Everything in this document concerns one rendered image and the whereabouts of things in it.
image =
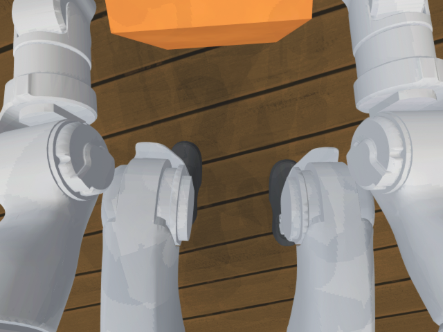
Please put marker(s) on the left robot thigh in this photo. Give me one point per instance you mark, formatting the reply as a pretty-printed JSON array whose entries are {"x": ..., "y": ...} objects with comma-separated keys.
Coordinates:
[{"x": 140, "y": 254}]

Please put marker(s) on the robot right forearm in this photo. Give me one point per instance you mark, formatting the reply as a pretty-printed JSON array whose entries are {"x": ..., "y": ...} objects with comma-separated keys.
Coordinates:
[{"x": 396, "y": 64}]

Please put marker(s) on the carton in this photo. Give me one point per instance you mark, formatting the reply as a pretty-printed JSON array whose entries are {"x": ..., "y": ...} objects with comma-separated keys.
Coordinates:
[{"x": 176, "y": 24}]

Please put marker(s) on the robot right upper arm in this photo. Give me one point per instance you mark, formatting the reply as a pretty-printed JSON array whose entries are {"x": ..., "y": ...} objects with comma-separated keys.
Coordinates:
[{"x": 398, "y": 156}]

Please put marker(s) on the left robot foot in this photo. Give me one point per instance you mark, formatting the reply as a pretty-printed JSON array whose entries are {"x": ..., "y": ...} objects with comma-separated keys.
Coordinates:
[{"x": 191, "y": 156}]

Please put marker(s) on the robot left forearm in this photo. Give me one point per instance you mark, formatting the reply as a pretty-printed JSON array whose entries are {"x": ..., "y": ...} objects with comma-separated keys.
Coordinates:
[{"x": 52, "y": 64}]

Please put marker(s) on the robot left upper arm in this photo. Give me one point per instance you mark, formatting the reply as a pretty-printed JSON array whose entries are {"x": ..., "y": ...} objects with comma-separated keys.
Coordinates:
[{"x": 51, "y": 175}]

